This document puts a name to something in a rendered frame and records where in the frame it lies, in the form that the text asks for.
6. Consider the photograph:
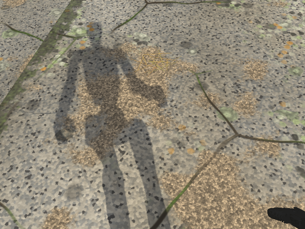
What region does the right robot hand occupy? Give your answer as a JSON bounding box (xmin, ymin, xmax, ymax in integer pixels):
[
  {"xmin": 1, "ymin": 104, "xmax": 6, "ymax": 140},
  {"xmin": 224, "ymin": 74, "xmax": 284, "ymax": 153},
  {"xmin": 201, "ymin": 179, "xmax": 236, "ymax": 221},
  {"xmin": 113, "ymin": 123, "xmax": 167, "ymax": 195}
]
[{"xmin": 267, "ymin": 207, "xmax": 305, "ymax": 229}]

